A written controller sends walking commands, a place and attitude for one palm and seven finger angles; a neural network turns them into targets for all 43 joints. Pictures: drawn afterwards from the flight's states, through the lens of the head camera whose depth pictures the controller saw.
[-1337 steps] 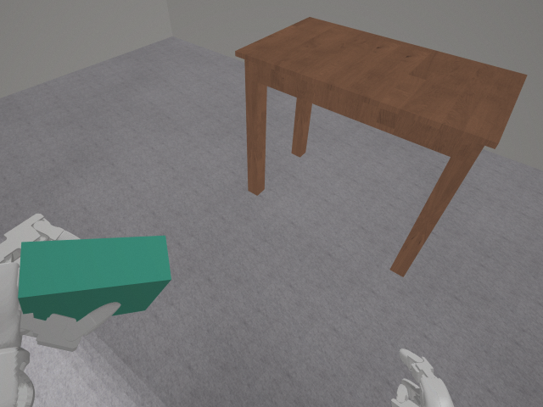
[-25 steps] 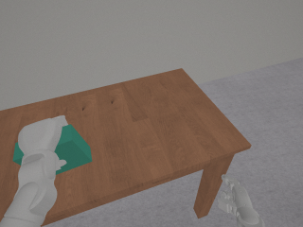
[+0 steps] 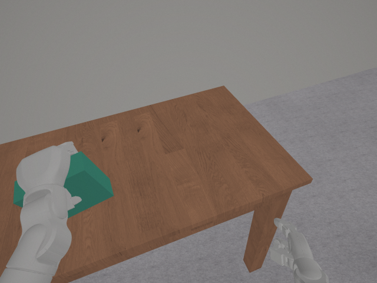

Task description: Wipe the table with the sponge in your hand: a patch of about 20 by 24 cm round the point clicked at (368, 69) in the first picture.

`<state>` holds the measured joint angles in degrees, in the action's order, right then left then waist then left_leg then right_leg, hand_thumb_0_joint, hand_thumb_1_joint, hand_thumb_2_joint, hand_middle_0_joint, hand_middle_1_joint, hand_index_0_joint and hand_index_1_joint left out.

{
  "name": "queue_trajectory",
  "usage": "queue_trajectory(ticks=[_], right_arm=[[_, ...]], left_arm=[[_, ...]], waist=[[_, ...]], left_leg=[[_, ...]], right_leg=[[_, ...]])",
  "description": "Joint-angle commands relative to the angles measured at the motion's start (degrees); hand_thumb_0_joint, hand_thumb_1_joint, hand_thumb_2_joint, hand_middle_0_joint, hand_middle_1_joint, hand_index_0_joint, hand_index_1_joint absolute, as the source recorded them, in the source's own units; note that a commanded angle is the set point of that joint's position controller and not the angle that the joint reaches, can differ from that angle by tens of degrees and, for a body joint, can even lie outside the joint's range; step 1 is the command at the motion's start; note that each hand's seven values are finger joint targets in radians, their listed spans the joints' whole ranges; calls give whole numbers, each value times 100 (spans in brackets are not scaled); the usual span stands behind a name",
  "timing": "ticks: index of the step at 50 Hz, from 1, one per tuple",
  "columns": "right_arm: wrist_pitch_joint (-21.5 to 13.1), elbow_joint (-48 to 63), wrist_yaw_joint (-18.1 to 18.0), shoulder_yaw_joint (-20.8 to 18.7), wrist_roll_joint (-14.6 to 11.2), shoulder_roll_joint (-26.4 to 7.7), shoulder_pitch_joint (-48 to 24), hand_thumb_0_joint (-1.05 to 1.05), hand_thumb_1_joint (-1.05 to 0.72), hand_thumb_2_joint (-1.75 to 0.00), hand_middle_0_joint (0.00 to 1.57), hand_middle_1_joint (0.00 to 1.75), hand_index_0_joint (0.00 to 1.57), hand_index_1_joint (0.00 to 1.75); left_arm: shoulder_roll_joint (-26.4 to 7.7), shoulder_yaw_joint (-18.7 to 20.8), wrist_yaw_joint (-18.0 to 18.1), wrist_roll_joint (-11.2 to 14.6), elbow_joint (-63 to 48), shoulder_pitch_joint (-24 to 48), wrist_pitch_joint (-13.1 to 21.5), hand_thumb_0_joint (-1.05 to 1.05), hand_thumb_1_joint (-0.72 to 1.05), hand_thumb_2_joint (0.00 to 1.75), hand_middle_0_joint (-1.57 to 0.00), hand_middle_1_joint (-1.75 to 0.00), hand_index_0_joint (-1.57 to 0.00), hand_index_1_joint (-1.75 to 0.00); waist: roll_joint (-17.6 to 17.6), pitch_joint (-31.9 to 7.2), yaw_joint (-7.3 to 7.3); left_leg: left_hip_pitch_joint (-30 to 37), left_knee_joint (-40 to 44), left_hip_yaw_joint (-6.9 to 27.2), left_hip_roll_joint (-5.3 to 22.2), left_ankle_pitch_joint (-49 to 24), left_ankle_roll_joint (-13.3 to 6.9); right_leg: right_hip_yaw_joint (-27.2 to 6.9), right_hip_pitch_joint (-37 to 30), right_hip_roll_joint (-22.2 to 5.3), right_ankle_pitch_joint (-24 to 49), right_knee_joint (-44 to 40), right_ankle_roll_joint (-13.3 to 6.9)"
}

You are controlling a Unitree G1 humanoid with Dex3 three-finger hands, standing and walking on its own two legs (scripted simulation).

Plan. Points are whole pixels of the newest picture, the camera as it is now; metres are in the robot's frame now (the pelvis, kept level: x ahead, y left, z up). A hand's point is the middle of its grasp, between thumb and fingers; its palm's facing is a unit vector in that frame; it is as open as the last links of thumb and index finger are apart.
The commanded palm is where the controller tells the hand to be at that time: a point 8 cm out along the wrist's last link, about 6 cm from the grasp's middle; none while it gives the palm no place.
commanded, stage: move the sponge above the wiping area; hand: left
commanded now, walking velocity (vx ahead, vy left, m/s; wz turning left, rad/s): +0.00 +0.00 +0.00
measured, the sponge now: (74, 193) +0.26 +0.31 +0.07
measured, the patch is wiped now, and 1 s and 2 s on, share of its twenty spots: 0.00 0.00 0.00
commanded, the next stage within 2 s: lower the sponge onto the table in 0.98 s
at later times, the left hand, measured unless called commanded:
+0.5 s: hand (75, 188) +0.25 +0.28 +0.10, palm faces +0.07 -0.14 -0.99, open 9.4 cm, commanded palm +0.21 +0.27 +0.16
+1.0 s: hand (84, 195) +0.24 +0.27 +0.08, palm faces -0.02 -0.14 -0.99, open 9.4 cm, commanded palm +0.21 +0.27 +0.16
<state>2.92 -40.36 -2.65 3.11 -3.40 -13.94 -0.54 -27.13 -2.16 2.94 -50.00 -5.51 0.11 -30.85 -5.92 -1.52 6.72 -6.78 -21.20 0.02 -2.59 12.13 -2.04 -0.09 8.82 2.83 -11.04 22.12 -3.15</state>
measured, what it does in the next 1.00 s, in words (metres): stands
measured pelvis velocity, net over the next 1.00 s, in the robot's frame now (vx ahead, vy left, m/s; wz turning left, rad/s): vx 0.00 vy -0.01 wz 0.01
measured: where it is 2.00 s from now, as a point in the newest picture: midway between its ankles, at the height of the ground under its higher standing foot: outside the picture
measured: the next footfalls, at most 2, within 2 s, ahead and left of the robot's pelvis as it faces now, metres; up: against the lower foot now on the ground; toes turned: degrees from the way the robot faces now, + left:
none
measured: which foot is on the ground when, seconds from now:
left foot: down 0.00-1.00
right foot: down 0.00-1.00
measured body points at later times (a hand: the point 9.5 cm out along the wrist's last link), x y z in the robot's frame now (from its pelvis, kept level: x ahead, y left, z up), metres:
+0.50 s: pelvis +0.00 +0.00 +0.00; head -0.01 -0.05 +0.45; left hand +0.24 +0.29 +0.15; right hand +0.26 -0.19 -0.08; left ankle -0.01 +0.10 -0.74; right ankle +0.01 -0.09 -0.74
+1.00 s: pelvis +0.00 -0.01 +0.00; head -0.01 -0.05 +0.45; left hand +0.24 +0.27 +0.14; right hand +0.26 -0.20 -0.08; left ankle -0.01 +0.10 -0.74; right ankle +0.01 -0.09 -0.74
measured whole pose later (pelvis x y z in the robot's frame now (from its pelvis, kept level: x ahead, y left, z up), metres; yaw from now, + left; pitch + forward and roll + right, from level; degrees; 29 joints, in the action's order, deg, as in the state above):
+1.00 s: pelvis +0.00 -0.01 +0.00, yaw +1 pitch -2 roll +1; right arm 3.7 -38.4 -2.9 2.9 -3.1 -15.4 -0.5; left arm -25.6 -6.8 -3.0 -51.2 -6.9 -3.3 -29.9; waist -6.3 -1.0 6.2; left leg -7.5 -21.9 0.7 -2.7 12.6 -1.9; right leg 0.5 9.7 2.8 -12.0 23.4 -3.5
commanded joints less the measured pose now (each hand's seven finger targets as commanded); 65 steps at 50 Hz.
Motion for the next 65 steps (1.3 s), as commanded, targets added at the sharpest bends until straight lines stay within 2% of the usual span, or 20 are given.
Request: queue_trajectory(ticks=[1, 6, 8, 9, 12, 13, 19, 24, 27, 28, 29, 30, 35, 40, 44, 49, 53, 58, 61, 65], right_arm=[[-236, 1203, -23, -189, -56, -708, -1430, 0, -90, -90, 20, 30, 20, 30], [-304, 1264, -164, -170, 90, -653, -1273, 0, -90, -90, 20, 30, 20, 30], [-396, 1217, -233, -179, 162, -635, -1289, 0, -90, -90, 20, 30, 20, 30], [-464, 1208, -271, -175, 177, -527, -1139, 0, -90, -90, 20, 30, 20, 30], [-479, 988, -244, -227, 119, -561, -1106, 0, -90, -90, 20, 30, 20, 30], [-497, 1006, -223, -204, 91, -578, -1236, 0, -90, -90, 20, 30, 20, 30], [-299, 1133, 11, -207, -19, -637, -1525, 0, -90, -90, 20, 30, 20, 30], [-131, 1306, 14, -146, -15, -684, -1481, 0, -90, -90, 20, 30, 20, 30], [-126, 1250, -68, -148, 66, -684, -1331, 0, -90, -90, 20, 30, 20, 30], [-169, 1232, -115, -154, 102, -705, -1403, 0, -90, -90, 20, 30, 20, 30], [-238, 1304, -161, -122, 114, -599, -1325, 0, -90, -90, 20, 30, 20, 30], [-292, 1199, -214, -163, 118, -601, -1239, 0, -90, -90, 20, 30, 20, 30], [-478, 1040, -234, -216, 70, -562, -1191, 0, -90, -90, 20, 30, 20, 30], [-389, 1071, -86, -231, -2, -661, -1335, 0, -90, -90, 20, 30, 20, 30], [-255, 1207, -20, -200, -31, -707, -1415, 0, -90, -90, 20, 30, 20, 30], [-270, 1333, -44, -193, 94, -626, -1275, 0, -90, -90, 20, 30, 20, 30], [-312, 1191, -110, -213, 143, -649, -1250, 0, -90, -90, 20, 30, 20, 30], [-360, 1103, -98, -224, 21, -639, -1444, 0, -90, -90, 20, 30, 20, 30], [-345, 1096, -104, -227, -26, -665, -1416, 0, -90, -90, 20, 30, 20, 30], [-362, 1202, -121, -169, -26, -659, -1359, 0, -90, -90, 20, 30, 20, 30]], left_arm=[[-619, -53, -338, 12, -908, 697, -234, 0, 10, 130, -120, -160, -120, -160], [-1334, 189, -333, -592, -1717, 1903, 353, 0, 10, 130, -120, -160, -120, -160], [-1917, 688, -84, -789, -2101, 2286, 696, 0, 10, 130, -120, -160, -120, -160], [-1639, 542, 46, -824, -1987, 2296, 830, 0, 10, 130, -120, -160, -120, -160], [-1383, 508, 267, -660, -1199, 2077, 918, 0, 10, 130, -120, -160, -120, -160], [-1478, 648, 308, -588, -1128, 2022, 785, 0, 10, 130, -120, -160, -120, -160], [-626, 87, -33, -108, -786, 877, -108, 0, 10, 130, -120, -160, -120, -160], [-814, 19, -433, -240, -1248, 773, -249, 0, 10, 130, -120, -160, -120, -160], [-1451, 400, -336, -572, -1403, 1441, 66, 0, 10, 130, -120, -160, -120, -160], [-1979, 840, -224, -688, -1655, 1654, 182, 0, 10, 130, -120, -160, -120, -160], [-1684, 564, -149, -742, -1820, 2063, 343, 0, 10, 130, -120, -160, -120, -160], [-1882, 773, -31, -773, -1569, 2111, 490, 0, 10, 130, -120, -160, -120, -160], [-1424, 544, 205, -512, -1193, 2021, 747, 0, 10, 130, -120, -160, -120, -160], [-1051, 369, -80, -171, -672, 1014, 210, 0, 10, 130, -120, -160, -120, -160], [-853, 69, -403, -221, -863, 868, -71, 0, 10, 130, -120, -160, -120, -160], [-1462, 584, -259, -496, -1756, 1138, 369, 0, 10, 130, -120, -160, -120, -160], [-2003, 1131, 156, -642, -1792, 1420, 631, 0, 10, 130, -120, -160, -120, -160], [-1455, 762, 229, -307, -1153, 1307, 316, 0, 10, 130, -120, -160, -120, -160], [-1024, 269, -73, -105, -948, 1108, 136, 0, 10, 130, -120, -160, -120, -160], [-903, -74, -464, -212, -1155, 1244, 192, 0, 10, 130, -120, -160, -120, -160]], waist=[[807, -667, -80], [342, -1398, -72], [-166, -1539, 50], [-187, -1690, 44], [-234, -1093, 49], [-228, -1059, 105], [352, -1023, 122], [682, -1044, -25], [622, -1149, -21], [421, -1302, 73], [235, -1519, 17], [178, -1394, 29], [-289, -1226, 20], [355, -958, 73], [641, -1038, -1], [500, -1598, 94], [85, -1275, 162], [-113, -817, 96], [193, -787, -40], [428, -889, -135]], left_leg=[[-215, 144, 474, 111, -1043, -40], [155, 55, 535, 42, -1159, -125], [347, 67, 664, 61, -1204, -106], [372, 66, 619, 57, -1333, -87], [319, 187, 652, 78, -1279, 53], [308, 235, 654, 55, -1162, 30], [-69, 204, 452, 78, -1456, 60], [-149, 71, 435, 73, -1314, -77], [-56, 45, 493, 45, -1257, -102], [61, 26, 547, 28, -1203, -123], [117, 16, 499, 2, -1300, -134], [209, -1, 515, 9, -1273, -112], [362, 61, 531, 6, -1366, -30], [-37, 117, 495, 45, -1369, 1], [-146, 82, 454, 57, -1318, -59], [53, -33, 480, 21, -1568, -118], [179, -8, 556, -1, -1465, -67], [97, 84, 512, 1, -1136, -9], [-12, 91, 484, 30, -1067, -28], [-21, 109, 539, 51, -957, -100]], right_leg=[[-484, -384, -266, 891, -262, -85], [-598, -555, -234, 739, -169, -157], [-826, -600, -126, 653, -188, -282], [-649, -672, -146, 663, -126, -280], [-639, -364, -132, 585, -336, -319], [-767, -395, -116, 526, -376, -360], [-445, -723, -260, 1209, -187, -191], [-527, -675, -266, 1220, -116, -120], [-636, -637, -261, 1044, -134, -141], [-864, -699, -195, 910, -160, -214], [-684, -788, -236, 915, -111, -203], [-751, -643, -201, 777, -196, -236], [-712, -532, -197, 860, -342, -292], [-585, -655, -289, 1182, -252, -181], [-519, -668, -282, 1237, -148, -130], [-628, -942, -267, 1463, 24, -163], [-950, -706, -179, 1211, -185, -286], [-876, -443, -209, 757, -364, -277], [-649, -449, -282, 824, -344, -153], [-551, -382, -280, 647, -306, -121]])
